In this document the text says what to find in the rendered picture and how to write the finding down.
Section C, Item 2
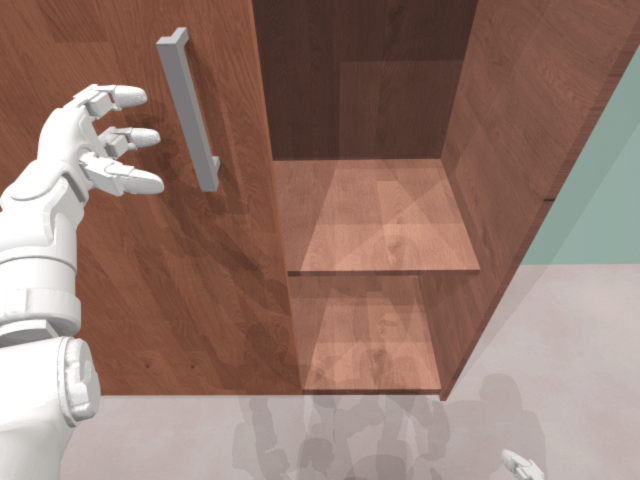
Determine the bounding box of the robot left upper arm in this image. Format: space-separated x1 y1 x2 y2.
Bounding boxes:
0 336 101 480

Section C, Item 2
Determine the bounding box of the robot left hand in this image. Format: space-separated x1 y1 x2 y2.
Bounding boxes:
37 84 164 196

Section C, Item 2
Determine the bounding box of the robot right hand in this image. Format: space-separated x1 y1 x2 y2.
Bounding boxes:
501 449 544 480

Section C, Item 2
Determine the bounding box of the handle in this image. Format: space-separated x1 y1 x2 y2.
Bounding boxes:
156 27 220 192

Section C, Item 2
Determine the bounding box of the robot left forearm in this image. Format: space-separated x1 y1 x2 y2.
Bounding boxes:
0 158 89 348

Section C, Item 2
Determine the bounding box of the wardrobe door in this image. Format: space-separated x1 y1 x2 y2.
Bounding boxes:
0 0 303 396

